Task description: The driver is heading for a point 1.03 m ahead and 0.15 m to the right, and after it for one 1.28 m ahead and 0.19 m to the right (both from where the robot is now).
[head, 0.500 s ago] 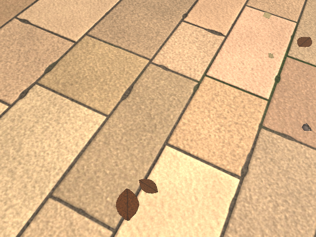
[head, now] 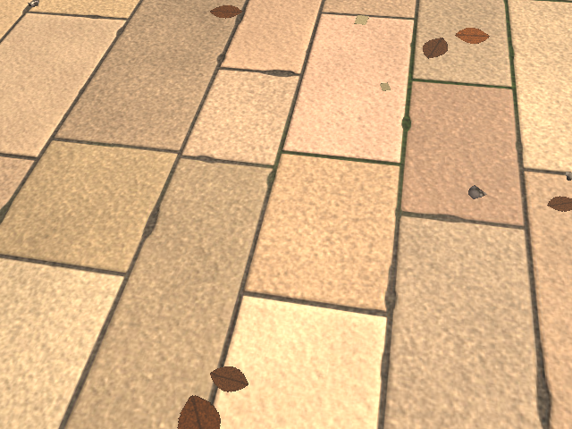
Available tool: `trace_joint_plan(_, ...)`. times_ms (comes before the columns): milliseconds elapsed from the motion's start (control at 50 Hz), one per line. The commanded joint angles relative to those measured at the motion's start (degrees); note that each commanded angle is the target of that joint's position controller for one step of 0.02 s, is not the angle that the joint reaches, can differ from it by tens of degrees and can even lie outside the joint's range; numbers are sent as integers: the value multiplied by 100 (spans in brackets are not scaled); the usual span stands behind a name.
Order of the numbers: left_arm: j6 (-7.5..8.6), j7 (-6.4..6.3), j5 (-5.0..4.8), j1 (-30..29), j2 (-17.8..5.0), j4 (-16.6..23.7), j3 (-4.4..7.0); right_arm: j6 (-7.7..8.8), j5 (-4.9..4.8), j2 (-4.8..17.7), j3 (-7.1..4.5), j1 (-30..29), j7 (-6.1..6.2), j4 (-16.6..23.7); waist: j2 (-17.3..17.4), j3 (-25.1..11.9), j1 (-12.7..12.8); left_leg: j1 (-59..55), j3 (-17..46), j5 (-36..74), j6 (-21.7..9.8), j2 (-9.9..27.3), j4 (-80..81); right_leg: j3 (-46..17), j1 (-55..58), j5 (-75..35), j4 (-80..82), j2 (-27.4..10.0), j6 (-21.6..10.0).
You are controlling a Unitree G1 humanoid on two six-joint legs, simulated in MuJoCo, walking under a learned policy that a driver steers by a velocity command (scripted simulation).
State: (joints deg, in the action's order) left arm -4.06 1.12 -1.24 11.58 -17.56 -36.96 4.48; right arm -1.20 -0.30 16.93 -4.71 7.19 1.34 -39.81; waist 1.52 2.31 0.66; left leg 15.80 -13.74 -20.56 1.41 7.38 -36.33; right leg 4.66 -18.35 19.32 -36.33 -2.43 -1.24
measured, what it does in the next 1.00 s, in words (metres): steps on the spot, turning right: left foot, then right foot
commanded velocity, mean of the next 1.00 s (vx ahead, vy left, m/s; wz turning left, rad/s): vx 0.02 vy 0.00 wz -0.39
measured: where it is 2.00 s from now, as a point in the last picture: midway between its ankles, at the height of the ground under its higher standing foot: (240, 297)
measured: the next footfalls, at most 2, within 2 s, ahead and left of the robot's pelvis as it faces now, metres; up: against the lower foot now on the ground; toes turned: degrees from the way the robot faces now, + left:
left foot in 0.48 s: +0.17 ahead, +0.07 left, +0.00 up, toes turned -35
right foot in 0.82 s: +0.01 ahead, -0.13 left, +0.00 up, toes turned -23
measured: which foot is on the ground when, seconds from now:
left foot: down 0.00-0.00, up 0.02-0.46, down 0.48-0.82, up 0.84-1.00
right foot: down 0.00-0.48, up 0.50-0.80, down 0.82-1.00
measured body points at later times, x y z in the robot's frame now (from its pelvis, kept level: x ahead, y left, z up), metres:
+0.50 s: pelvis +0.05 +0.00 +0.01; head +0.08 -0.01 +0.46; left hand +0.36 +0.18 -0.06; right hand +0.08 -0.34 -0.07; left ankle +0.14 +0.09 -0.73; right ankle -0.01 -0.10 -0.72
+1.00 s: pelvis +0.06 -0.02 +0.02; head +0.08 -0.04 +0.47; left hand +0.29 +0.19 -0.07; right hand +0.06 -0.34 -0.09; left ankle +0.09 +0.11 -0.64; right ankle -0.03 -0.11 -0.72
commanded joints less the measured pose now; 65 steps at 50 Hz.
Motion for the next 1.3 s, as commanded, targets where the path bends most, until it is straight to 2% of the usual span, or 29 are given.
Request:
trace_joint_plan(20, 161, -140, 178, 873, -1837, 427, 513, 117, 268, 193, -50, -529, -8, 775, -2339, -852, 231, 2622, 600, -1908, 457, -714, -2820, -3663, 2220, -4919, 1311, -1871, -1793)
trace_joint_plan(40, 302, -74, 271, 955, -1553, 469, 449, 140, 229, 444, -107, -880, 4, 797, -1358, -1320, 574, 2855, 1618, -2025, 419, -745, -3617, -3641, 2252, -4223, 1516, -1982, -2121)
trace_joint_plan(60, 395, -89, 226, 741, -1428, 459, 395, 160, 91, 511, -125, -881, 9, 773, -1019, -1064, 386, 2921, 1813, -1519, 289, -678, -3698, -3182, 2044, -3643, 1567, -1675, -1839)
trace_joint_plan(100, 363, -208, -22, 26, -1105, 590, 295, 165, 130, 661, -181, -617, 99, 614, -569, -741, -8, 2891, 1918, -533, 254, -535, -3166, -2584, 1619, -3206, 1511, -1175, -1294)
trace_joint_plan(140, 290, -298, -2, -167, -1028, 696, 233, 187, 147, 603, -171, -448, 86, 551, -699, -862, -148, 2376, 1885, -47, 340, -718, -3021, -2380, 1270, -3510, 1477, -891, -1188)
trace_joint_plan(240, 236, -387, -25, -15, -1191, 734, 299, 239, 59, 427, -77, -542, 66, 490, -786, -929, -45, 2131, 2042, 326, 473, -1062, -1596, -2689, 1356, -3116, 1318, -635, -1061)
trace_joint_plan(420, 126, -336, -30, -414, -1182, 977, 327, 440, -12, 702, -176, -389, -98, 406, -1341, -945, -57, 846, 2229, 417, 249, -1217, 432, -3751, 1111, -2932, 864, -365, -840)
trace_joint_plan(460, 117, -335, -48, -508, -998, 1007, 248, 476, 20, 779, -228, -86, -131, 275, -1199, -1027, -154, -215, 2115, 1609, 63, -924, 1515, -3547, 780, -2273, 497, -63, -574)
trace_joint_plan(480, 120, -315, 49, -136, -683, 960, 138, 448, 103, 1017, -265, -107, -109, 361, -368, -1255, 37, -964, 3026, 2092, -341, 46, 1646, -3095, 291, -591, -287, 322, -336)
trace_joint_plan(500, 152, -307, 66, 187, -562, 1020, 88, 373, 247, 1296, -292, -277, -86, 380, 1262, -857, 376, -1240, 4371, 3369, -1267, 1018, 1765, -2059, -930, 1852, -1300, 1272, 37)
trace_joint_plan(520, 215, -309, 146, 267, -1067, 924, 218, 384, 247, 1038, -251, -120, -93, 399, 1279, -821, 230, -1020, 5110, 3227, -1877, 1546, 1821, -1820, -1309, 2092, -2635, 970, 356)
trace_joint_plan(540, 226, -297, 94, 149, -1329, 790, 304, 383, 174, 783, -163, -228, -69, 475, 778, -691, 168, -798, 4490, 2928, -1809, 1311, 1701, -1739, -1329, 1633, -3189, 752, 462)
trace_joint_plan(560, 199, -297, 81, 40, -1266, 685, 304, 340, 114, 649, -116, -325, -36, 481, 482, -602, 143, -654, 3870, 2527, -1533, 889, 1641, -1651, -1267, 1263, -3360, 674, 553)
trace_joint_plan(600, 179, -282, 65, -96, -895, 670, 178, 262, 46, 631, -54, -271, 26, 438, 412, -494, 14, -601, 3339, 2517, -1375, 540, 1658, -1480, -1319, 891, -3488, 677, 650)
trace_joint_plan(640, 220, -260, 43, -225, -624, 707, 60, 202, 92, 643, -37, -81, 61, 354, 612, -541, -83, -758, 2900, 2724, -1354, 298, 1675, -1180, -1208, 783, -2893, 626, 673)
trace_joint_plan(700, 278, -252, 195, -339, -89, 676, -157, 153, 62, 481, 54, -38, -21, 253, 1002, -701, -106, -621, 2771, 2591, -1254, 3, 1650, -792, -134, 1041, -795, 333, 705)
trace_joint_plan(760, 320, -287, 73, -194, -460, 522, 11, 65, -75, 1073, -135, 213, -68, 261, 1094, -607, -156, -742, 3411, 2663, -1332, 102, 1468, -648, 240, 188, 607, 642, 631)
trace_joint_plan(800, 364, -313, 72, 151, -614, 396, 89, 79, -228, 1074, -158, 166, -41, 309, 871, -670, 42, -324, 3636, 2396, -1054, 2, 1333, -775, 1065, -740, 1663, 550, 313)
trace_joint_plan(820, 363, -359, 137, 423, -846, 387, 154, 128, -207, 878, -108, 146, -34, 353, 496, -885, 122, 365, 3479, 1699, -741, -165, 977, -1135, 1855, -1252, 1514, -86, 62)
trace_joint_plan(840, 298, -394, 284, 409, -1325, 342, 285, 192, -167, 484, -19, 112, -53, 510, -1044, -738, -4, 1457, 2438, 329, -273, -859, -2, -2013, 2019, -2102, 1461, -1147, -567)
trace_joint_plan(860, 290, -365, 406, 261, -1141, 379, 267, 222, -158, 631, -59, 104, -52, 529, -1733, -686, 138, 1815, 1757, -1324, 12, -1042, -1097, -2676, 1659, -2749, 1737, -1957, -1294)
trace_joint_plan(880, 333, -371, 427, 93, -769, 486, 145, 193, -127, 922, -189, 166, -56, 473, -1352, -560, 139, 1961, 1795, -1537, 199, -816, -2322, -2575, 1501, -3218, 1791, -2065, -1484)
trace_joint_plan(900, 371, -397, 378, -227, -534, 545, 69, 102, -146, 888, -243, 384, -46, 345, -1119, -506, -55, 2000, 1819, -1321, 287, -728, -2881, -2100, 1416, -3284, 1712, -1788, -1287)
trace_joint_plan(940, 495, -420, 115, -69, -497, 463, 90, -36, -126, 704, -184, 377, -97, 362, -1086, -387, 99, 2707, 1732, -279, 358, -314, -3160, -1749, 1779, -384, 2205, -1503, -946)
trace_joint_plan(1000, 649, -418, 134, 401, -659, 328, 151, 34, -191, 552, -93, -163, -245, 713, -1020, -63, 412, 3331, 1516, 238, 335, -195, -2916, -1743, 2058, 1244, 2784, -1518, -848)
trace_joint_plan(1100, 841, -309, 157, 692, -865, 117, 264, 169, -182, 376, 6, -441, -378, 972, -810, 169, 467, 3419, 1496, 631, 151, 0, -2127, -967, 2302, 736, 3016, -1710, -777)
trace_joint_plan(1240, 842, -130, 76, 800, -1157, -208, 391, 167, -240, 308, 179, -866, -524, 1239, -612, 703, 398, 3131, 1155, 466, -300, 187, -1441, 301, 2268, 82, 3083, -1808, -580)
trace_joint_plan(1280, 798, -93, 62, 664, -1297, -243, 418, 159, -248, 416, 174, -712, -547, 1219, -630, 602, 185, 2325, 777, 138, -548, -76, -1137, 783, 2098, -1112, 2720, -1674, -477)
trace_joint_plan(1300, 781, -86, 43, 608, -1421, -253, 443, 152, -251, 605, 84, -272, -521, 1093, -722, 279, -109, 1375, 411, -40, -654, -487, -1093, 1041, 1877, -2856, 2025, -1581, -422)
Over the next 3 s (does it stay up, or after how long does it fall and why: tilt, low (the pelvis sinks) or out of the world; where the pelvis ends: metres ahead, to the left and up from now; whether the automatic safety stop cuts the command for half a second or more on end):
stays up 1.48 -0.02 0.01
